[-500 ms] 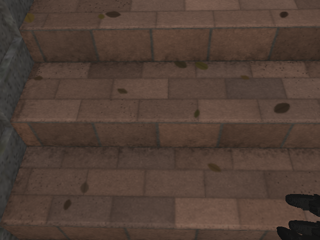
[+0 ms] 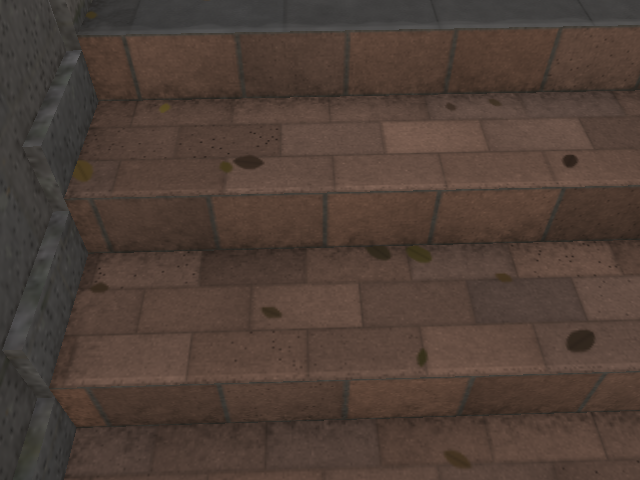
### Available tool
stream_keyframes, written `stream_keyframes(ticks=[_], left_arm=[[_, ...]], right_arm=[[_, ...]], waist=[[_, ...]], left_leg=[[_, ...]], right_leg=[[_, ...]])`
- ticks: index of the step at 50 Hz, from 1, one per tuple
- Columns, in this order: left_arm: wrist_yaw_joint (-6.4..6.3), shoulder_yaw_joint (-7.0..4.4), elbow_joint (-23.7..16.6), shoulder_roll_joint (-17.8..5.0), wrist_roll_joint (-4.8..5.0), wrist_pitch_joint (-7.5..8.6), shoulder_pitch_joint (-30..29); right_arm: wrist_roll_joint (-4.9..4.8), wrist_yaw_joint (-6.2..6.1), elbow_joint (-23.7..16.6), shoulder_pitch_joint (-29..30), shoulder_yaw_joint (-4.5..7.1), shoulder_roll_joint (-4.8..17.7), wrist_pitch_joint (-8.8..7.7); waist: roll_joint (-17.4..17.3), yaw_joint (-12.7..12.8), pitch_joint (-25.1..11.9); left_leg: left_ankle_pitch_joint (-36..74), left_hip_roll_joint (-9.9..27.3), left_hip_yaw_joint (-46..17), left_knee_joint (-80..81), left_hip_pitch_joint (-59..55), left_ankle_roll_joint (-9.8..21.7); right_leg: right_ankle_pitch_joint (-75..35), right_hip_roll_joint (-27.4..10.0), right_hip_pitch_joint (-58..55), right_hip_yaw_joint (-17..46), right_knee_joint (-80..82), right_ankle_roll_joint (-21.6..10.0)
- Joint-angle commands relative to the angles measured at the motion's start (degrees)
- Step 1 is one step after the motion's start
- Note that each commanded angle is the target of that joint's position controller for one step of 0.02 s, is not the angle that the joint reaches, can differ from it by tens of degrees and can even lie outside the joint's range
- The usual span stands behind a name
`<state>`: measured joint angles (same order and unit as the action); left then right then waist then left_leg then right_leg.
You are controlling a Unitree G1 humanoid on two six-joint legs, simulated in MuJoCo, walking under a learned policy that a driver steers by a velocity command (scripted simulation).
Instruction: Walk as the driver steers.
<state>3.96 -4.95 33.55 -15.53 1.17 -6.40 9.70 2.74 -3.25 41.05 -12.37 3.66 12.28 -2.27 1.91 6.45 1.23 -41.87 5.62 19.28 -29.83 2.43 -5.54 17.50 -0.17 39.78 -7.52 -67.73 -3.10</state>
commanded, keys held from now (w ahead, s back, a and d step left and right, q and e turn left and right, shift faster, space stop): w+e+shift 0.36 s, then w+shift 0.22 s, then w+q+shift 0.42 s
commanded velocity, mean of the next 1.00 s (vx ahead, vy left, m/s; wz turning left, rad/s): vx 0.97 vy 0.00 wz -0.31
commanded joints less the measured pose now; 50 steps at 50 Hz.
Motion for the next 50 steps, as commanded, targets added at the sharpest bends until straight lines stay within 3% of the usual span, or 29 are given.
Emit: stream_keyframes(ticks=[1, 3, 4, 5, 6, 7, 8, 11, 14, 19, 22, 25, 26, 27, 28, 29, 30, 32, 35, 39, 42, 43, 44, 45, 46, 47, 48, 49, 50], left_arm=[[-1.84, -3.81, -0.1, -7.1, 0.34, -1.02, 17.7], [-1.85, -4.46, 3.6, -6.4, 1.56, 1.32, 19.7], [-1.55, -2.34, 5.5, -1.4, 0.92, 3.42, 17.9], [-2.14, 0.61, 3.3, 0.5, -0.14, 6.09, 10.5], [-3.13, -0.24, 0.3, -4.1, -2.08, 6.96, 4.5], [-3.96, -0.82, -0.7, -4.6, -2.73, 7.61, 5.0], [-3.58, -1.09, 0.4, -5.1, -3.00, 7.87, 8.9], [-3.42, -1.06, 3.4, -6.0, -3.69, 10.78, 15.4], [-3.10, -0.92, 9.1, -5.1, -4.17, 12.57, 23.8], [-4.27, -0.79, 13.7, -5.5, -2.83, 13.05, 27.8], [-5.80, -0.40, 10.6, -3.9, -1.73, 10.86, 14.7], [-3.76, -2.13, 9.1, -8.6, -0.53, 10.88, 10.0], [-3.29, -3.54, 10.0, -11.5, 0.32, 11.34, 9.1], [-2.73, -3.70, 8.9, -12.0, -0.95, 13.02, 0.8], [-1.05, -0.40, 4.7, 1.1, -2.97, 14.80, -8.0], [-0.84, 1.47, 0.6, 7.9, -4.76, 14.20, -3.5], [-0.09, 1.89, 1.9, 4.8, -6.13, 14.01, 4.0], [0.22, 3.33, 0.1, 5.1, -6.95, 12.31, -2.8], [-0.84, 5.99, -5.6, 10.2, -7.02, 10.63, -12.3], [-1.04, 6.60, -12.2, 8.6, -4.91, 9.74, -24.2], [-1.80, 7.45, -17.7, 11.0, -3.73, 8.80, -33.7], [-1.68, 7.98, -19.1, 11.3, -3.59, 9.31, -37.1], [-1.19, 8.70, -21.1, 12.4, -3.23, 9.92, -40.1], [-0.15, 9.20, -19.9, 13.2, -3.08, 10.05, -38.7], [-0.49, 10.02, -18.4, 16.6, -0.77, 10.36, -32.2], [-1.38, 7.82, -15.7, 14.0, -0.34, 10.63, -19.3], [-3.44, 3.71, -11.7, 6.3, 0.93, 9.34, -2.7], [-4.97, 0.49, -8.9, -1.1, 0.11, 8.61, 2.3], [-5.39, -1.60, -5.8, -5.9, -1.69, 9.62, 4.5]], right_arm=[[-0.60, 1.03, -7.7, 14.4, 2.50, 9.9, -2.63], [-3.16, 2.24, -10.4, 24.2, 0.37, 4.0, -1.34], [-3.55, 2.91, -13.3, 28.0, -2.18, -4.6, -0.16], [-2.36, 3.31, -17.6, 21.0, -3.46, -8.0, -0.22], [0.62, 3.61, -19.8, 13.6, -3.65, -7.8, -1.27], [1.93, 4.06, -19.8, 14.5, -3.26, -3.4, -2.24], [2.37, 3.90, -18.2, 15.9, -2.62, 1.2, -2.69], [1.79, 2.61, -19.3, 21.6, -2.33, 4.9, -1.62], [1.45, 2.77, -22.4, 27.0, -4.99, -4.4, -1.44], [0.71, 2.23, -26.5, 35.8, -6.97, -8.8, -1.31], [-0.87, 2.18, -26.3, 29.8, -6.44, -6.0, 1.24], [-0.08, 0.88, -17.7, 9.9, -2.85, -2.0, 2.00], [-0.94, -0.16, -16.8, 0.0, -0.88, 1.4, 1.10], [-0.96, -0.40, -12.3, -14.3, 1.48, 7.7, -0.25], [-0.46, 0.12, -6.1, -18.0, 1.52, 10.4, -1.53], [-0.69, -0.20, -5.9, -5.9, 1.11, 8.1, -0.84], [-1.42, 0.67, -8.1, 4.4, 0.03, 3.0, -0.57], [-1.63, 1.57, -0.8, 0.4, -1.25, -4.1, -1.84], [-1.34, 1.92, 10.1, -10.8, -0.15, -3.1, -6.10], [-2.63, 1.01, 10.5, -13.3, -1.25, -1.3, -6.14], [-0.97, -1.09, 12.2, -21.0, 0.32, 2.7, -6.63], [-0.66, -1.21, 14.2, -26.0, 0.84, 3.1, -5.81], [-2.01, -1.65, 16.8, -31.7, 0.73, 0.8, -4.81], [-2.45, -1.23, 16.1, -32.3, 0.31, -1.2, -3.71], [-2.31, -0.73, 12.3, -23.6, -0.20, -1.5, -4.25], [-2.48, 0.53, 10.2, -22.0, 1.16, 5.3, -5.85], [-3.16, 1.86, 6.6, -14.1, 4.15, 15.3, -7.81], [-4.78, 3.34, 4.0, -10.0, 5.63, 16.9, -9.28], [-5.39, 4.92, 1.4, -8.3, 5.26, 10.5, -10.28]], waist=[[-9.5, 10.8, -11.9], [1.1, 14.6, -4.8], [8.9, 10.9, 4.9], [12.5, -2.9, 4.8], [14.0, -9.1, -2.1], [8.9, -8.4, -0.8], [3.1, -5.8, -2.4], [-4.7, -1.1, -0.7], [-4.2, 0.8, -0.9], [-6.2, 2.2, 1.4], [1.6, -4.0, 2.7], [4.8, -11.5, -11.7], [3.3, -18.6, -17.1], [-2.2, -27.9, -23.2], [-20.4, -25.3, -19.3], [-29.1, -13.5, -14.6], [-16.6, -5.8, -10.3], [-3.9, -5.2, -5.2], [-0.4, -4.9, 1.6], [2.9, -5.3, 11.6], [-3.5, -10.4, 7.0], [-0.6, -13.2, 5.1], [-0.5, -14.6, 4.6], [0.1, -14.7, -0.4], [-3.1, -9.1, -6.5], [-12.2, -3.7, -17.6], [-19.5, 6.4, -25.0], [-15.1, 9.9, -30.3], [-5.1, 8.9, -31.1]], left_leg=[[60.6, 13.4, -4.7, -3.9, 3.1, 9.4], [44.0, 2.9, -4.4, -36.8, 10.4, 7.9], [13.0, -3.2, -8.4, -58.9, 30.6, 8.0], [11.6, -7.7, -17.0, -71.8, 39.4, 5.2], [14.3, -7.4, -22.9, -71.2, 42.8, 2.9], [17.3, -5.8, -23.9, -72.5, 47.0, 2.9], [19.2, -5.4, -23.5, -73.8, 49.2, 5.1], [26.9, -3.2, -24.4, -72.8, 54.3, 7.2], [16.6, -3.8, -23.3, -87.8, 68.7, 8.8], [6.6, -2.3, -20.4, -89.2, 83.7, 9.4], [14.4, -0.5, -12.9, -59.0, 51.2, 8.6], [7.2, -8.9, -8.3, -49.6, 20.7, 11.2], [-1.3, -8.3, -18.9, -36.8, 9.7, 13.7], [-0.2, -7.5, -22.2, -26.3, -0.6, 12.3], [-3.8, -3.3, -41.7, -9.2, -3.3, 13.9], [-2.8, 6.1, -78.8, 14.5, 2.0, 14.9], [-8.9, 8.5, -80.5, 10.8, 6.6, 20.0], [-4.3, 6.5, -67.1, 7.0, 18.0, 24.2], [9.6, 5.7, -52.7, 8.9, 16.1, 21.9], [26.9, 3.0, -41.1, 18.8, 22.4, 20.1], [40.0, 5.4, -41.0, 26.6, 10.2, 22.8], [39.7, 3.7, -39.0, 27.4, 1.4, 22.8], [46.4, 3.3, -37.3, 28.9, -2.0, 21.8], [60.7, 1.3, -34.1, 30.7, -0.1, 22.5], [86.2, -0.2, -30.7, 28.9, 11.5, 20.2], [117.7, 3.0, -31.6, 16.3, 14.5, 18.8], [130.6, 5.4, -33.6, 2.5, 8.0, 17.7], [121.7, 3.3, -35.8, -12.2, 8.2, 15.8], [88.0, -3.6, -35.9, -29.9, 21.7, 13.9]], right_leg=[[3.6, -2.9, -29.0, 2.0, 15.2, -5.4], [-8.5, 1.7, -27.3, 0.8, 33.2, -12.6], [-11.0, 3.1, -26.2, 7.0, 32.1, -14.4], [-31.0, 4.0, -21.2, 25.2, 31.0, -15.5], [-2.9, -3.5, -20.8, 50.4, 48.1, -18.2], [13.5, -7.2, -20.2, 56.3, 55.6, -18.3], [21.5, -7.0, -22.6, 55.5, 56.6, -16.4], [22.8, -6.6, -25.3, 50.6, 55.8, -12.4], [14.9, -5.5, -32.1, 49.1, 50.4, -17.4], [0.8, -5.6, -38.0, 45.5, 51.6, -15.2], [-13.5, -4.4, -17.5, 33.3, 67.0, -12.2], [-86.8, -5.8, -21.8, 22.9, 48.1, -11.1], [-97.2, -6.9, -22.6, 23.4, 29.3, -8.9], [-88.4, -2.4, -21.2, 20.2, 7.2, -6.9], [-22.4, 10.2, -3.8, 21.2, -14.6, -4.8], [-9.2, 13.9, 10.2, 28.7, -27.9, -5.6], [-13.5, 10.0, 11.1, 26.3, -35.1, -5.0], [-10.3, 8.4, 13.4, 20.9, -47.6, -4.2], [2.7, 2.7, 30.0, 17.7, -61.6, -5.3], [1.4, -3.8, 33.4, 8.9, -44.1, -1.0], [11.2, -4.5, 37.6, 4.6, -44.4, -0.9], [17.0, -4.4, 40.8, 2.2, -37.2, -1.0], [17.4, -5.0, 36.7, 2.7, -26.9, -2.2], [10.7, -2.9, 21.4, -2.3, -14.7, -1.7], [8.8, 1.6, -5.5, -4.2, 0.1, -2.0], [5.3, 4.7, -29.1, -0.1, -2.5, -2.3], [4.7, 4.2, -35.2, 3.3, 3.3, -2.3], [6.5, 2.9, -42.1, 6.9, 12.8, -2.1], [13.6, -4.5, -51.8, 20.3, 23.4, -1.8]])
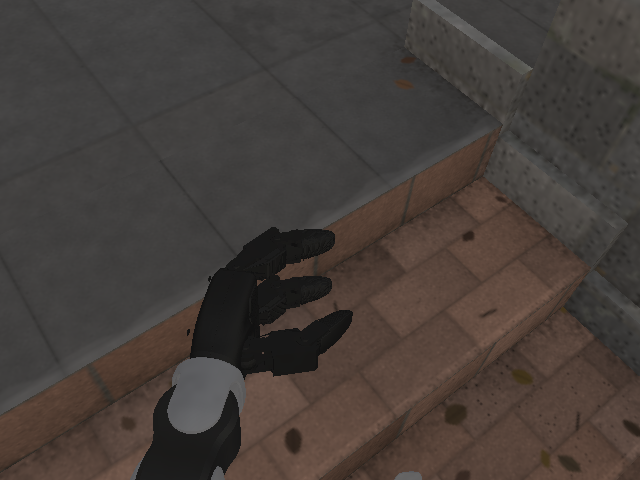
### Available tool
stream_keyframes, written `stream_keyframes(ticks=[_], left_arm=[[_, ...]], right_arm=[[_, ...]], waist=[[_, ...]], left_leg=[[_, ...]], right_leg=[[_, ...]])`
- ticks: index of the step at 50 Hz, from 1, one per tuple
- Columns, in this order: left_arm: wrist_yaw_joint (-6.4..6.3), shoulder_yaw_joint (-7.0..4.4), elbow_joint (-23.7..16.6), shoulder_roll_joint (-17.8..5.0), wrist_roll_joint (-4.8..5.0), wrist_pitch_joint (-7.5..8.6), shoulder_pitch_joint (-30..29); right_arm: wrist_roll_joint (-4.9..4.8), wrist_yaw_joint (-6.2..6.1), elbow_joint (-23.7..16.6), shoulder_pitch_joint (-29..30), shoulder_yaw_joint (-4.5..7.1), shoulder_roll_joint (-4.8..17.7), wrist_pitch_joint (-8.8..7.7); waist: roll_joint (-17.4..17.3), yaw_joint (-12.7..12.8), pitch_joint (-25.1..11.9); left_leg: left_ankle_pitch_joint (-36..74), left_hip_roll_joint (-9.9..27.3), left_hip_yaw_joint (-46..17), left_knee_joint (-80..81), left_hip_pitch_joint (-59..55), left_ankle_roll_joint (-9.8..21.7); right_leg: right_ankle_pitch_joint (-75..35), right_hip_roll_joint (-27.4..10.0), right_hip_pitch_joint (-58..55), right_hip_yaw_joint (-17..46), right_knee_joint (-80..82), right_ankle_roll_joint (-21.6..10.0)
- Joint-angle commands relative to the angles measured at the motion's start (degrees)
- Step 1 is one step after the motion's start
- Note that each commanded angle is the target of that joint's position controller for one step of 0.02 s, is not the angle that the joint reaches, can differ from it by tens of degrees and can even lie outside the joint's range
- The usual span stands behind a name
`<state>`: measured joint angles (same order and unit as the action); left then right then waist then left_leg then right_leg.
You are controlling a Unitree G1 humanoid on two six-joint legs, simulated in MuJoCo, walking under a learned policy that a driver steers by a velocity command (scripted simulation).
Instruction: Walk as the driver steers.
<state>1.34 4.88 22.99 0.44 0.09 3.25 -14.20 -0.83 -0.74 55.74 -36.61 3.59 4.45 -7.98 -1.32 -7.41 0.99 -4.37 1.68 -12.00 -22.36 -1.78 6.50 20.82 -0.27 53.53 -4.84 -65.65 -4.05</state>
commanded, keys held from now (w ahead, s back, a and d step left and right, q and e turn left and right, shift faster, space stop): w+q+shift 0.46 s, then q+shift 0.06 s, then shift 0.48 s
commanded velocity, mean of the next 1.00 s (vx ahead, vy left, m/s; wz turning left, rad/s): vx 0.67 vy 0.00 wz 0.66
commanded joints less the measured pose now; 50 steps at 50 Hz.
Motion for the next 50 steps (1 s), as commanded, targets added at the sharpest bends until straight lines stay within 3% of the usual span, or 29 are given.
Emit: stream_keyframes(ticks=[1, 2, 4, 5, 7, 12, 15, 16, 17, 19, 20, 21, 22, 23, 25, 27, 29, 30, 33, 34, 36, 37, 38, 39, 40, 42, 43, 46, 50], left_arm=[[-1.61, -12.47, 7.4, -26.2, -2.21, 0.61, 27.7], [-1.10, -11.58, 6.6, -20.3, -3.24, -0.17, 21.9], [-0.71, -8.60, 14.2, -10.1, -0.97, 1.53, 18.0], [-0.95, -7.73, 18.2, -8.1, -1.52, 2.55, 20.2], [-1.37, -6.95, 25.8, -6.3, -3.36, 4.42, 29.6], [-2.08, -6.92, 32.1, -11.9, -3.98, 7.22, 34.2], [-1.84, -6.23, 32.9, -14.8, -2.46, 6.81, 34.2], [-2.72, -6.32, 32.1, -17.5, -1.50, 6.11, 34.2], [-3.79, -5.82, 29.5, -19.4, 0.40, 5.77, 32.4], [-4.59, -8.43, 24.8, -32.2, 2.20, 5.86, 31.4], [-2.49, -10.84, 21.3, -36.3, 2.12, 5.20, 26.4], [-0.44, -11.38, 18.5, -33.0, 1.86, 5.03, 26.8], [2.29, -9.01, 14.6, -19.9, -1.49, 5.12, 25.7], [2.95, -8.01, 7.8, -17.6, -4.52, 5.93, 25.4], [1.32, -6.53, 4.2, -14.1, -4.33, 5.92, 21.0], [-1.29, -3.37, 0.8, -7.6, -4.27, 4.36, 17.6], [-2.48, -2.84, 1.8, -8.2, -3.66, 2.24, 21.1], [-3.25, -2.42, -0.7, -7.3, -3.57, 1.81, 14.7], [-3.90, -0.61, -6.7, -6.4, -3.41, 0.62, 7.6], [-3.52, -1.37, -3.6, -8.2, -2.78, 0.84, 14.9], [-4.04, -4.68, 3.0, -13.1, -0.56, -1.15, 30.5], [-4.31, -5.96, 6.9, -14.8, -0.53, -1.94, 40.2], [-4.22, -7.51, 10.7, -19.2, -0.76, -1.79, 45.9], [-3.66, -8.11, 13.4, -21.3, -0.08, -1.27, 41.9], [-3.15, -7.81, 11.0, -19.9, -0.88, -0.33, 35.8], [-2.23, -6.92, 9.5, -12.8, 0.15, 0.92, 19.0], [-2.01, -6.18, 10.8, -10.3, 0.26, 1.76, 18.3], [-2.40, -6.55, 17.8, -10.5, -0.48, 4.02, 27.6], [-2.61, -6.47, 18.7, -14.7, -2.10, 5.34, 30.7]], right_arm=[[-3.49, 2.31, -20.1, 20.3, 3.95, 10.4, -4.16], [-0.69, 1.37, -19.5, 15.8, 3.64, 8.5, -3.08], [2.75, 1.78, -19.5, 17.4, 1.48, 3.4, 0.12], [3.85, 1.92, -22.3, 21.9, 0.15, 1.8, 1.02], [2.86, 2.29, -25.1, 26.2, -2.57, -1.2, 3.09], [2.05, 0.10, -31.9, 40.8, -3.47, -0.1, 7.60], [2.15, -0.68, -37.4, 51.6, -4.79, 1.6, 8.46], [2.08, 0.53, -35.4, 47.9, -4.53, 4.9, 8.84], [2.07, 1.66, -31.9, 41.2, -4.31, 6.4, 8.81], [0.66, 1.06, -26.0, 24.5, -1.51, 12.1, 9.45], [0.82, 0.85, -25.9, 14.6, -0.31, 14.1, 8.49], [0.43, 1.16, -25.6, 14.7, 2.20, 19.0, 7.17], [-0.53, 1.37, -23.6, 22.3, 4.34, 24.1, 6.40], [0.15, 0.12, -23.9, 23.7, 4.44, 24.9, 8.26], [0.84, -0.65, -20.0, 21.9, 3.77, 22.3, 6.82], [2.18, 0.57, -14.6, 17.9, 2.35, 18.5, 4.89], [2.18, 1.14, -12.6, 21.3, 0.31, 14.1, 3.45], [2.29, 1.34, -9.9, 18.7, -0.07, 13.5, 2.29], [1.05, 0.02, -5.8, 15.5, -0.14, 13.0, 2.98], [0.11, -0.53, -9.0, 19.6, 0.28, 14.1, 3.21], [-1.23, -0.51, -11.9, 22.1, 4.10, 25.6, 1.54], [-1.75, 0.06, -13.4, 25.8, 4.98, 26.4, 0.47], [-2.22, 1.19, -14.3, 28.6, 5.39, 25.9, -0.69], [0.88, 2.18, -15.2, 23.1, 2.61, 14.1, -0.73], [1.47, 2.09, -14.3, 7.4, 1.88, 10.6, 0.26], [4.32, 0.50, -15.2, 6.3, 1.36, 11.1, 3.51], [5.46, -0.32, -16.5, 9.7, 0.77, 9.9, 4.81], [2.83, 0.23, -19.2, 17.0, -0.55, 8.5, 6.71], [1.86, -0.18, -17.9, 18.7, -0.56, 9.7, 7.32]], waist=[[21.3, 18.9, -34.3], [14.4, 13.2, -30.2], [1.6, 7.4, -11.5], [2.8, 7.3, -8.1], [1.8, 6.6, -2.5], [0.9, 4.0, 4.4], [-2.8, 0.7, 10.0], [-4.0, 0.6, 7.2], [-1.4, -0.8, 0.0], [6.5, -7.4, -18.6], [13.2, -11.0, -22.9], [10.4, -10.1, -22.4], [-12.5, -0.9, -14.3], [-7.1, 2.8, -22.8], [3.1, 4.5, -7.4], [4.2, 7.4, 1.1], [6.7, 12.4, 5.8], [4.7, 10.4, 8.0], [1.2, 10.4, 3.2], [4.9, 13.3, -5.6], [0.1, 19.5, -22.8], [-2.0, 24.0, -22.9], [7.2, 28.8, -18.7], [24.3, 19.7, -17.4], [15.7, 9.9, -29.0], [1.9, 0.6, -12.9], [-2.5, 0.3, -7.7], [-3.5, 4.0, -1.2], [2.0, 5.3, -8.5]], left_leg=[[-0.6, -8.5, 0.3, -67.0, 41.6, -1.2], [-0.6, -4.2, -0.7, -82.2, 44.0, -0.4], [1.0, 0.8, 4.6, -88.6, 50.4, 1.4], [1.7, 2.2, 3.9, -93.4, 51.9, 1.5], [-7.7, 1.4, 2.0, -101.7, 62.4, 3.8], [-24.5, -1.9, 5.8, -110.4, 79.4, 4.6], [-24.4, 0.4, 11.3, -83.9, 73.3, 5.2], [-20.2, -0.6, 19.7, -70.7, 59.4, 4.3], [-18.2, -5.0, 26.4, -65.0, 38.1, 4.4], [-15.1, -10.7, 26.0, -62.1, 16.9, 4.1], [-19.7, -10.6, 22.3, -50.1, 13.3, 3.9], [-21.4, -12.9, 11.7, -31.4, 6.0, 6.6], [12.1, -4.2, -9.6, -18.1, 0.0, 10.5], [1.8, 1.5, -30.8, -7.9, -4.6, 16.0], [-5.3, 3.7, -34.0, 0.4, 5.7, 14.7], [6.3, 3.3, -25.1, -1.0, 14.0, 12.1], [11.2, 2.9, -10.7, 1.6, 27.6, 6.6], [12.7, 1.4, -7.5, 4.4, 29.4, 5.3], [34.1, -1.6, 2.0, 15.4, 32.6, 4.1], [47.4, -4.1, 4.4, 13.2, 41.2, 3.9], [73.9, -0.9, 0.6, 1.3, 30.4, 1.8], [79.7, 1.3, -0.1, -10.7, 21.0, -1.2], [57.2, -4.4, 2.8, -35.6, 18.5, -6.2], [-25.9, -16.7, 7.6, -66.8, 32.9, -8.7], [-20.5, -17.1, -8.1, -80.9, 35.7, -6.5], [-11.4, -9.9, 1.6, -85.1, 38.1, -5.7], [-10.8, -8.0, 1.9, -82.0, 41.4, -6.2], [-14.5, -6.5, -0.8, -67.0, 43.3, -4.8], [-14.1, -5.8, 7.3, -47.6, 36.5, -6.9]], right_leg=[[13.7, -24.2, -65.8, 54.0, 41.7, -4.2], [12.7, -25.3, -57.8, 58.5, 46.8, -5.8], [16.0, -19.2, -43.3, 35.5, 42.6, -7.6], [6.1, -19.2, -39.1, 30.9, 41.3, -7.6], [-1.2, -18.8, -41.3, 24.8, 43.7, -6.6], [-13.2, -21.3, -44.9, 4.4, 56.4, -1.6], [-22.4, -13.8, -37.9, -9.3, 64.8, 1.9], [-32.9, -10.5, -33.6, -14.5, 67.0, 0.2], [-70.9, -9.9, -29.9, -17.8, 62.2, -1.4], [-120.6, -13.9, -39.3, -13.7, 38.8, -3.5], [-122.9, -15.9, -45.7, -9.8, 22.3, -3.3], [-99.5, -11.8, -39.3, -6.2, -2.0, -1.6], [-11.5, 1.5, -13.0, -1.3, -30.7, 3.4], [-11.5, 2.9, -2.0, 8.3, -47.8, 3.1], [-8.5, 1.8, 9.9, 8.9, -58.2, 3.3], [0.3, 2.1, 20.1, 7.3, -72.3, 2.0], [5.0, -1.0, 15.2, 6.1, -57.4, 2.2], [10.1, -0.7, 16.8, 3.8, -55.5, 1.8], [9.7, -3.0, -2.3, -1.4, -24.1, -0.3], [-1.7, 0.1, -31.1, -3.7, -12.0, -0.4], [-14.6, 4.7, -53.9, -1.2, -3.8, 1.2], [-16.6, 3.9, -52.5, 0.2, 9.3, 0.9], [-23.2, 3.0, -52.7, 1.6, 26.7, -3.6], [-70.5, -9.7, -58.8, 19.9, 23.4, -10.4], [-73.7, -20.1, -57.1, 40.1, 31.3, -16.7], [-33.4, -18.5, -36.8, 38.9, 39.5, -14.4], [-27.5, -16.0, -34.5, 33.8, 39.0, -12.1], [-33.9, -9.9, -31.8, 17.4, 41.0, -8.9], [-64.1, -12.0, -40.9, 11.0, 45.7, -9.4]])
Over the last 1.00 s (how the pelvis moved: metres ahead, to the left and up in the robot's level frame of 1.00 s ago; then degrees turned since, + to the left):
0.59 -0.18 0.22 -22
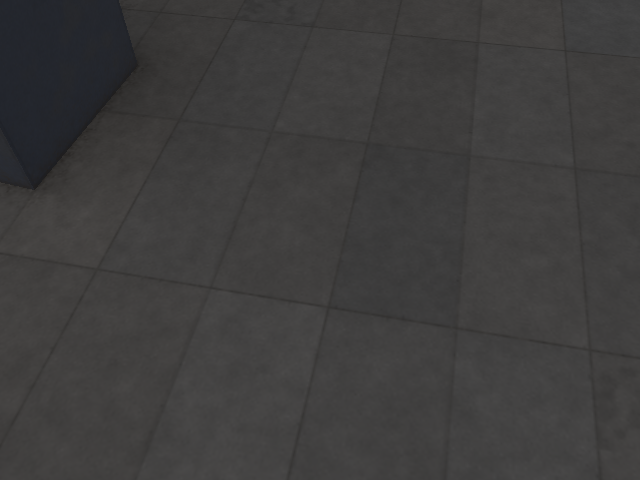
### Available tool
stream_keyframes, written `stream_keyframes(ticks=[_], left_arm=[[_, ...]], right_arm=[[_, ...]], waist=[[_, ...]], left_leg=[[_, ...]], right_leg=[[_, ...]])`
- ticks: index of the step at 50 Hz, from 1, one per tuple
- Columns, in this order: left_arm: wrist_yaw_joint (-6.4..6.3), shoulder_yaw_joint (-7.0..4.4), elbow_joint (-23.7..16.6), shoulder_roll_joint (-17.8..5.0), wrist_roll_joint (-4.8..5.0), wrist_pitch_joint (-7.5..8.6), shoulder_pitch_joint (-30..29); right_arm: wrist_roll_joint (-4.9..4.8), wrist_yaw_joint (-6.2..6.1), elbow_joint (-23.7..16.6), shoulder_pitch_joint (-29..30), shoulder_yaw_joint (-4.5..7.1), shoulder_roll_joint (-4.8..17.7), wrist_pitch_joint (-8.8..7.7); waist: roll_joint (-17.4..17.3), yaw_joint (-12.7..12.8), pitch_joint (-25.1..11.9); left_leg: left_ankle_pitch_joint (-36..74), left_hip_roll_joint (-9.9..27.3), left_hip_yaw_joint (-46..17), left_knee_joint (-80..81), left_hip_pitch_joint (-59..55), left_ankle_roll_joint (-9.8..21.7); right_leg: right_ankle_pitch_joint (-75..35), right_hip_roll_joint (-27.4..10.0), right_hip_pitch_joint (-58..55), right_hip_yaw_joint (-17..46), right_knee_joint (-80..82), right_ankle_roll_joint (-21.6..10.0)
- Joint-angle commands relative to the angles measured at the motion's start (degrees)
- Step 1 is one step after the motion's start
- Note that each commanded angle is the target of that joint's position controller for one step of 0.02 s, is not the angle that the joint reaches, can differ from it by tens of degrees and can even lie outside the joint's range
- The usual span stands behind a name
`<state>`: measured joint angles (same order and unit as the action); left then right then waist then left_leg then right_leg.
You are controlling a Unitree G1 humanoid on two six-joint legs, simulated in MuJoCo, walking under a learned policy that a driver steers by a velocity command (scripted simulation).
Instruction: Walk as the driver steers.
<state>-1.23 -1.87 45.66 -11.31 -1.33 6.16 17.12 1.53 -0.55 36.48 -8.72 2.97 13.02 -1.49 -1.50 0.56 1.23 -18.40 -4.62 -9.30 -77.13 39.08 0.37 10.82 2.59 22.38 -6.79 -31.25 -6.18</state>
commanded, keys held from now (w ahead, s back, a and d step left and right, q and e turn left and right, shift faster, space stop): shift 1.00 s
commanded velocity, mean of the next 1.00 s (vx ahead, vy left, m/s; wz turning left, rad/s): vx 0.03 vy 0.00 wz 0.03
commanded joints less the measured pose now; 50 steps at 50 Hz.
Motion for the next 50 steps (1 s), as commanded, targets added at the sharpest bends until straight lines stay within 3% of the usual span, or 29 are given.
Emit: stream_keyframes(ticks=[1, 3, 5, 9, 11, 12, 13, 14, 15, 16, 19, 22, 28, 50], left_arm=[[0.08, 0.29, -3.4, -3.8, -0.34, 2.52, -0.5], [0.31, 0.65, -3.6, -3.6, 0.42, 2.58, -1.3], [0.61, 0.91, -3.5, -3.6, 0.71, 2.01, 0.0], [0.70, 0.37, -3.5, -4.7, 0.58, 0.03, 1.2], [0.00, 0.32, -3.6, -4.2, 0.98, -1.00, 1.8], [-0.31, 0.44, -4.2, -3.3, 0.83, -1.42, 3.3], [-0.33, 0.68, -4.8, -1.1, 1.32, -1.94, 8.2], [-0.51, 1.17, -2.9, -0.5, 1.44, -3.00, 8.5], [-0.69, 0.67, -3.0, -2.1, 0.84, -3.69, 5.6], [-0.69, 0.20, -3.4, -3.1, 0.45, -3.99, 3.1], [-0.69, -0.22, -3.3, -3.4, 0.66, -4.12, 2.3], [-1.03, -0.18, -2.8, -2.7, 0.76, -3.71, 1.6], [-1.38, -0.42, -2.3, -2.8, 0.77, -4.14, 0.9], [-1.84, -0.15, 2.3, -3.0, 0.78, -4.38, 0.9]], right_arm=[[-0.55, -0.46, 1.6, -9.6, -0.26, 0.6, 0.81], [-0.43, -0.19, 2.1, -7.7, -0.80, 0.0, 0.50], [-0.37, 0.17, 3.1, -5.5, -1.12, -0.7, 0.76], [-0.55, -0.30, 3.3, -3.5, -1.08, -0.5, 0.39], [-0.05, -0.48, 3.2, -3.6, -1.31, -0.3, -0.91], [0.43, -0.89, 2.8, -4.6, -0.84, 2.4, -1.48], [0.33, -1.34, 2.0, -3.4, -0.43, 5.4, -1.38], [-1.27, -1.44, 2.2, -1.8, -1.13, 1.8, -1.04], [-1.46, -1.26, 2.0, -0.5, -1.39, 0.4, -0.93], [-1.44, -1.22, 2.3, -0.4, -1.54, -0.3, -0.78], [-1.26, -1.59, 4.0, -3.3, -0.85, 0.6, -0.72], [-1.19, -1.53, 4.2, -4.0, -0.49, 0.7, -0.76], [-0.96, -1.80, 5.0, -4.0, -0.02, 1.4, -0.43], [-1.07, -2.11, 12.1, -5.6, -0.11, 1.6, 0.36]], waist=[[4.5, -3.6, -10.4], [6.9, -3.1, -10.7], [9.7, -1.7, -9.7], [11.2, -0.2, -6.8], [7.5, -0.6, -5.3], [2.7, 0.2, -6.4], [-6.1, 4.3, -6.3], [-6.9, 3.0, -6.6], [-5.2, 2.4, -3.0], [-4.4, 1.7, -2.0], [-3.2, 0.9, -1.5], [-0.4, 0.2, -2.8], [1.6, -0.2, -2.9], [1.7, -0.2, -0.8]], left_leg=[[1.8, 1.8, 5.5, 10.9, -5.4, -0.7], [7.0, 3.2, 7.5, 22.0, -10.2, -0.4], [8.4, 2.7, 9.3, 29.9, -14.7, -0.5], [6.7, 2.9, 10.4, 42.2, -20.4, 0.3], [14.2, 4.9, 7.6, 53.2, -28.0, 1.6], [23.7, 10.7, 0.8, 53.5, -32.7, 2.7], [34.3, 17.2, -5.6, 53.0, -34.3, 6.3], [24.8, 17.7, -6.0, 55.1, -26.0, 9.2], [15.3, 14.3, -5.0, 56.8, -20.8, 7.3], [10.5, 12.0, -3.3, 57.5, -18.9, 5.6], [10.5, 9.0, 0.1, 56.4, -20.8, 4.1], [14.6, 8.9, 0.9, 54.9, -23.8, 4.1], [16.3, 8.5, 1.9, 54.2, -24.2, 4.1], [13.5, 7.7, 3.1, 57.1, -25.8, 2.7]], right_leg=[[-54.8, -14.5, -11.6, 11.5, 11.4, -6.9], [-48.0, -11.4, -11.7, 7.3, 12.2, -3.8], [-41.2, -9.7, -11.7, 5.3, 12.8, -3.1], [-27.8, -12.4, -11.0, 8.5, 10.6, -4.5], [-15.2, -11.6, -6.5, 9.6, 8.2, -2.0], [-5.1, -10.0, -3.1, 9.3, 5.7, -0.1], [7.8, -6.0, 0.1, 7.3, 4.5, 1.6], [9.3, -4.3, -7.1, 6.5, 6.7, 2.8], [6.7, -4.1, -9.7, 6.9, 7.6, 2.9], [4.5, -4.6, -11.4, 7.3, 8.1, 2.6], [1.5, -6.5, -10.9, 8.8, 9.3, 1.7], [-0.1, -6.6, -10.6, 9.0, 10.0, 1.6], [-3.2, -7.2, -11.6, 9.4, 10.4, 1.2], [-0.8, -8.6, -12.1, 11.1, 14.9, 0.3]])
Over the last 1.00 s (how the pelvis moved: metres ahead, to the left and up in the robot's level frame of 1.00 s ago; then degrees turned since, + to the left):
0.72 0.21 0.41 41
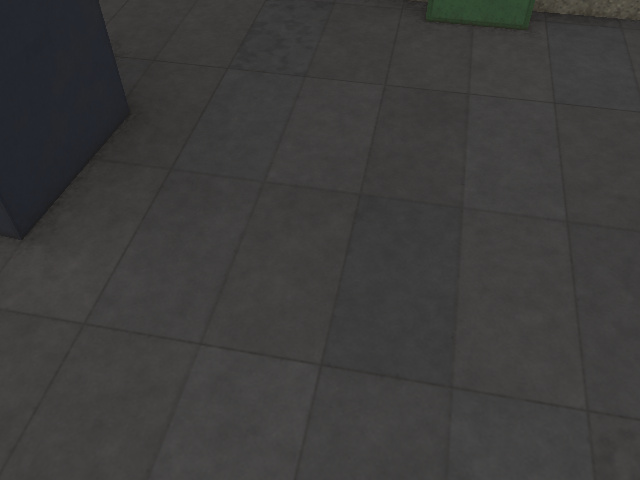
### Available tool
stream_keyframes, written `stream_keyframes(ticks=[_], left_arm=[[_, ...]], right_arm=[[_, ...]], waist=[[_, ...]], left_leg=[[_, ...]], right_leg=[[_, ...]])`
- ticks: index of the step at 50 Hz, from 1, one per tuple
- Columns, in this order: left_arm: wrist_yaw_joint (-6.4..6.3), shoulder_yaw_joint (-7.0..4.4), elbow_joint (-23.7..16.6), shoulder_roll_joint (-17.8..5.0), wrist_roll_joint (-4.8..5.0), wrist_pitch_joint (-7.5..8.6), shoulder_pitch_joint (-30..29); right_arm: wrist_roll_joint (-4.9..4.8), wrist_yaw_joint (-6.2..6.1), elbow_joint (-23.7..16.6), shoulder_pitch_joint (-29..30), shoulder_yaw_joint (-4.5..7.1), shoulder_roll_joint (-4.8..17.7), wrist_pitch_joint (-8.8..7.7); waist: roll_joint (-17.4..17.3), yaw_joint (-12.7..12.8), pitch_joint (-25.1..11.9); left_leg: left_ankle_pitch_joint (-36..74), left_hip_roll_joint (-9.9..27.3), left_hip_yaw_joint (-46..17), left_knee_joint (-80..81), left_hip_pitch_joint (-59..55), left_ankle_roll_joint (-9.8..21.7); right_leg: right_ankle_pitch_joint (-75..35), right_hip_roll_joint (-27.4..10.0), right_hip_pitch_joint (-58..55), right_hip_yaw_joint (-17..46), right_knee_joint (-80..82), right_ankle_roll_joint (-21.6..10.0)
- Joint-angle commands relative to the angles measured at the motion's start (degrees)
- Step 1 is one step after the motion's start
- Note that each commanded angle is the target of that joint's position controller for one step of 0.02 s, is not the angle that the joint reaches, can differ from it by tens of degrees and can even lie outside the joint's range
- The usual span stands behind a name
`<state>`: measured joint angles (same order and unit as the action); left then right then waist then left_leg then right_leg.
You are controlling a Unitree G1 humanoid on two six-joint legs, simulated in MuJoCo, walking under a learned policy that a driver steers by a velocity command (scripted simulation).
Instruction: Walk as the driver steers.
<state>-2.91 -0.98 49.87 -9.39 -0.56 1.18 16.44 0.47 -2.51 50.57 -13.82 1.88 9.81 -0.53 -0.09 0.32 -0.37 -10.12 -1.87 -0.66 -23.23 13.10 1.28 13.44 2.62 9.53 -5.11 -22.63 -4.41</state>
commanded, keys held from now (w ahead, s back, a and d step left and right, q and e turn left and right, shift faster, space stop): shift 0.08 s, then w+shift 0.34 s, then w+e+shift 0.58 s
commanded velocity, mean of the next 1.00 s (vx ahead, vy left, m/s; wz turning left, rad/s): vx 0.69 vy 0.00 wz -0.36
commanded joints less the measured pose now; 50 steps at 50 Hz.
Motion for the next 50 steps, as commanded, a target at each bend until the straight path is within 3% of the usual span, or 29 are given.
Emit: stream_keyframes(ticks=[1, 4, 5, 6, 7, 8, 9, 11, 13, 17, 20, 22, 23, 24, 25, 26, 27, 28, 29, 33, 35, 38, 41, 44, 46, 47, 48, 49, 50], left_arm=[[-0.18, -1.01, -1.6, -4.9, 0.00, 0.61, 1.6], [-0.20, -0.91, -0.5, -4.8, 0.01, 0.64, 1.8], [0.11, -1.10, 0.8, -5.3, -0.03, 0.56, 4.8], [0.43, -2.37, 1.5, -8.7, -0.06, 0.13, 7.1], [0.74, -3.45, 2.0, -11.5, 0.01, -0.24, 8.8], [1.09, -3.88, 2.2, -11.8, 0.29, -0.14, 8.6], [1.37, -3.58, 2.2, -9.8, 0.28, 0.46, 8.1], [1.52, -3.81, 1.8, -9.6, 0.29, 2.14, 5.2], [1.71, -4.05, 1.5, -10.0, 0.31, 3.56, 2.7], [2.18, -4.21, 2.2, -9.9, 0.44, 4.44, 2.7], [2.55, -4.54, 2.4, -11.7, 0.15, 4.40, 4.3], [3.01, -4.56, 2.0, -12.3, 0.37, 4.10, 2.6], [3.30, -4.06, 1.2, -11.1, 0.17, 4.30, 0.5], [3.53, -2.41, -1.2, -6.3, -0.96, 4.38, -3.9], [3.56, -1.84, -5.0, -3.8, 0.89, 4.72, -6.2], [3.65, -2.51, -5.0, -6.6, 0.33, 4.37, -7.9], [4.40, -2.89, -4.9, -7.4, 0.66, 4.29, -7.2], [5.05, -3.01, -4.2, -7.5, 0.94, 4.00, -4.7], [5.62, -3.15, -4.3, -7.4, 0.10, 3.31, -4.1], [6.93, -3.01, -5.9, -6.0, -0.23, 0.84, -7.3], [7.28, -2.89, -7.4, -6.0, 0.17, 0.35, -11.1], [7.98, -2.51, -10.2, -6.2, -0.34, -0.01, -16.9], [7.92, -1.72, -11.7, -5.8, 0.10, 0.00, -17.7], [6.54, -2.28, -10.0, -8.9, 0.77, -0.67, -10.0], [5.30, -4.95, -4.8, -14.5, 0.90, -0.97, 9.6], [4.38, -6.89, -1.8, -17.1, 0.76, -0.52, 18.9], [3.52, -8.14, -1.7, -17.6, 2.11, -1.11, 13.1], [4.10, -8.42, -3.8, -23.5, -0.95, -1.53, 6.3], [3.78, -8.41, -4.8, -22.2, -0.99, -1.25, 8.0]], right_arm=[[-0.02, -0.16, -1.5, -0.6, 0.96, 4.8, -0.59], [-0.04, -0.20, -0.2, -1.0, 0.90, 4.8, -0.56], [0.10, 0.01, 1.1, -3.1, 0.91, 4.4, -0.44], [0.71, 0.49, 0.7, -2.4, 1.65, 5.9, -0.20], [1.44, 1.30, -1.2, 1.5, 1.83, 6.1, 0.01], [1.66, 2.07, -3.6, 5.9, 1.77, 6.1, -0.11], [1.31, 2.62, -5.1, 8.9, 2.22, 7.1, -0.52], [1.16, 3.87, -4.0, 5.4, 2.87, 7.2, -1.65], [0.78, 4.88, -3.3, 2.8, 2.70, 5.6, -2.14], [0.79, 5.02, -5.8, 7.5, 2.42, 5.4, -1.56], [0.80, 4.72, -7.5, 9.0, 2.62, 6.6, -2.16], [0.84, 4.39, -6.1, 3.2, 3.01, 7.0, -3.10], [1.07, 3.69, -3.4, -6.9, 3.99, 8.9, -4.04], [2.14, 2.60, -0.5, -20.6, 5.77, 15.1, -4.89], [3.32, 2.45, -1.5, -19.9, 5.99, 18.0, -5.05], [3.19, 2.18, -3.3, -12.9, 4.70, 13.5, -4.91], [2.26, 2.37, -4.6, -8.4, 3.83, 11.4, -5.36], [1.73, 2.60, -5.0, -5.8, 3.23, 10.2, -5.85], [1.24, 2.43, -4.9, -5.0, 2.82, 9.6, -6.30], [0.93, 2.31, -2.3, -8.6, 2.38, 8.5, -7.45], [1.16, 2.69, -1.0, -10.4, 2.09, 7.8, -7.76], [1.31, 2.15, 1.0, -13.9, 1.59, 6.7, -7.89], [1.19, 1.02, 1.7, -12.8, 1.44, 8.2, -7.36], [0.98, -1.16, 1.5, -12.4, 2.77, 14.1, -5.31], [1.72, -1.06, -1.0, -6.5, 4.12, 17.4, -3.51], [1.60, -0.15, -2.5, -2.7, 4.52, 17.7, -2.82], [1.44, 1.41, -3.8, 2.2, 3.24, 11.3, -3.46], [0.44, 1.94, -11.9, -0.1, 1.74, 6.3, -5.46], [0.86, 1.98, -13.7, 2.7, 0.89, 7.9, -7.33]], waist=[[0.3, 0.1, 0.8], [0.3, 0.1, 1.1], [1.6, 0.8, -1.5], [5.1, 2.2, 1.0], [8.5, 3.7, 5.6], [10.1, 4.4, 10.1], [6.2, 4.3, 11.8], [0.5, 1.5, 5.4], [2.1, -0.6, 1.2], [7.2, 0.7, 4.5], [5.7, 1.4, 6.3], [2.5, -1.8, 6.4], [-1.4, -6.7, 3.0], [-13.8, -13.0, -3.0], [-20.7, -10.7, -2.8], [-8.7, -7.4, 0.8], [-4.0, -4.8, 0.4], [-2.4, -2.4, -0.4], [-3.0, -1.2, -0.1], [-1.9, -1.2, 5.0], [-2.0, -1.7, 7.8], [-1.4, -2.4, 11.2], [-2.2, -0.1, 10.7], [-8.1, 5.6, 3.6], [-10.0, 14.9, -5.0], [-6.7, 19.3, -7.3], [6.6, 15.4, -1.1], [13.5, 4.8, -5.9], [3.1, 7.0, -10.2]], left_leg=[[5.2, 5.0, -5.5, 3.3, 0.1, 1.8], [5.2, 5.1, -5.5, 3.8, -0.1, 1.7], [-5.8, 2.9, -3.8, 2.5, -0.4, 1.9], [-17.8, -0.2, -0.8, -3.2, 5.9, 2.3], [-19.5, -1.3, 2.9, -9.5, 13.8, 2.1], [-14.9, 1.7, 4.1, -15.9, 20.0, 1.9], [-12.2, 4.0, 2.3, -20.8, 25.3, 1.6], [-7.6, 5.2, 1.1, -25.7, 27.5, 0.7], [-4.5, 4.6, 2.2, -24.7, 21.8, 0.3], [-3.4, 4.8, 4.3, -14.1, 14.7, 0.1], [-4.6, 4.5, 7.1, -8.1, 10.8, 1.7], [-3.3, 2.4, 8.6, -2.6, -1.2, 3.0], [-5.6, 2.9, 5.8, -1.0, -16.1, 4.1], [-23.9, 15.1, -11.2, 6.5, -28.2, 5.4], [-41.6, 25.1, -34.4, 15.8, -30.7, 8.6], [-40.0, 25.9, -31.9, 15.1, -23.9, 7.8], [-32.7, 23.5, -24.8, 13.6, -19.8, 6.0], [-26.5, 21.2, -18.0, 14.5, -16.3, 4.5], [-22.6, 20.1, -12.9, 15.8, -14.0, 3.4], [-7.8, 16.9, 1.5, 18.8, -11.1, 0.5], [-1.0, 14.6, 8.1, 20.6, -10.0, -0.9], [13.5, 13.1, 14.8, 21.6, -13.6, -1.4], [42.0, 12.3, 20.6, 18.5, -16.6, -3.4], [80.8, 15.7, 20.9, 4.3, -22.9, -3.4], [84.2, 17.7, 17.9, -20.0, -19.3, -0.8], [66.9, 15.4, 16.4, -40.2, -9.3, 1.0], [4.1, 2.7, 13.7, -62.7, 9.8, 1.3], [-14.9, -3.1, 4.0, -77.6, 33.9, -2.3], [-12.2, 0.2, -4.7, -76.4, 38.3, -2.0]], right_leg=[[-3.3, -8.6, 0.7, 9.5, 6.4, -1.5], [-3.0, -8.7, 0.5, 9.5, 7.0, -1.5], [11.9, -8.5, -0.9, 10.8, 9.5, -2.2], [28.2, -10.3, -1.7, 15.6, 12.4, -4.7], [40.7, -16.2, -1.9, 22.7, 18.3, -8.1], [41.8, -21.8, -1.5, 28.4, 22.6, -11.1], [34.2, -23.5, -3.1, 29.9, 23.9, -12.0], [21.4, -21.0, -9.6, 24.3, 21.8, -10.6], [16.3, -16.8, -7.6, 16.9, 20.7, -8.3], [17.5, -15.8, -0.5, 12.8, 20.8, -7.5], [18.4, -18.1, 0.2, 13.2, 19.4, -8.7], [17.3, -16.1, 7.1, 11.1, 13.3, -8.5], [11.1, -12.5, 16.3, 8.1, 2.1, -7.6], [7.8, -4.8, 26.2, 1.4, -22.4, -5.2], [11.9, 1.0, 42.2, 3.4, -38.3, -4.3], [6.6, -3.9, 44.8, 9.7, -46.8, -4.6], [1.0, -5.8, 42.9, 10.9, -47.9, -4.0], [-1.7, -7.4, 39.7, 10.7, -47.5, -2.8], [-2.9, -8.6, 39.0, 9.9, -48.0, -1.7], [-10.0, -9.5, 42.4, 7.2, -50.6, 0.1], [-14.0, -8.7, 42.7, 4.8, -46.7, -0.4], [-15.9, -8.0, 43.4, -0.5, -39.1, -2.2], [-14.4, -4.6, 33.8, -7.0, -26.3, -5.1], [-10.0, 1.1, 20.1, -10.8, -22.8, -7.9], [-0.6, 3.4, 1.1, -7.4, -21.8, -10.9], [2.1, 2.7, -12.5, -1.1, -13.5, -13.1], [3.5, -1.7, -17.6, 8.7, -11.0, -14.3], [-1.6, -11.9, -29.2, 39.4, -4.5, -25.7], [6.6, -16.8, -30.3, 49.7, 5.0, -26.8]])
Over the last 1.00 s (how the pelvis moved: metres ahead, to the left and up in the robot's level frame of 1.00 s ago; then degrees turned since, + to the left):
0.08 0.00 0.02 0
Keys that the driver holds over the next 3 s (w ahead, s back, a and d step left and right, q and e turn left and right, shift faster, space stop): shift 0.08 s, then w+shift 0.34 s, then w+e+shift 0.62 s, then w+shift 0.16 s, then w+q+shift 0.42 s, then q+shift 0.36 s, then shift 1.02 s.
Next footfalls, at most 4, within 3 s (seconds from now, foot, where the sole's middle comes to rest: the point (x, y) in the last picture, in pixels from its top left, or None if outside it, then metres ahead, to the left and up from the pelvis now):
0.46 left None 0.17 0.17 -0.78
0.96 right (353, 464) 0.57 -0.03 -0.78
1.38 left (387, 284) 1.05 -0.14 -0.78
1.80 right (486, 201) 1.37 -0.46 -0.78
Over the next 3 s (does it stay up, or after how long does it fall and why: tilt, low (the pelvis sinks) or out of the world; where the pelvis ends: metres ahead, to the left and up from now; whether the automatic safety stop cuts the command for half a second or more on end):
stays up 1.40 -0.33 0.00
